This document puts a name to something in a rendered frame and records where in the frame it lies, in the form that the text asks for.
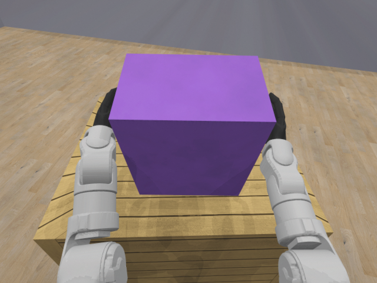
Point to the pedestal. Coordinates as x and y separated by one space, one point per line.
181 238

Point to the robot left upper arm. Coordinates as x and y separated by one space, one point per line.
94 263

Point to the robot right hand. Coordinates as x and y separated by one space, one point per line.
279 130

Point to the right robot forearm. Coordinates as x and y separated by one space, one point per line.
297 226

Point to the left robot forearm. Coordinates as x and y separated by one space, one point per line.
95 188

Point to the carton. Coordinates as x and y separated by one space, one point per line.
191 124

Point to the robot left hand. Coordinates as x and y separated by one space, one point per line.
103 112

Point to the robot right upper arm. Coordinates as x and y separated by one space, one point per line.
310 266

